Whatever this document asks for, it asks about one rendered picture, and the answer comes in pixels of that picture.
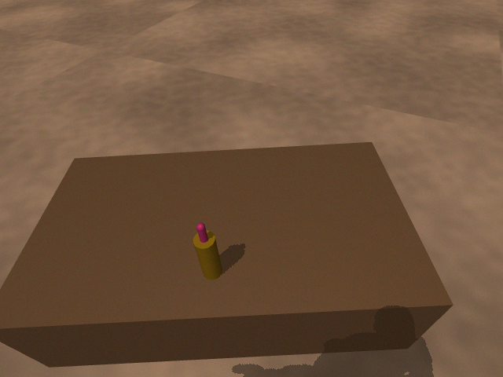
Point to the bottle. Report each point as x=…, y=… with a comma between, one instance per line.
x=207, y=252

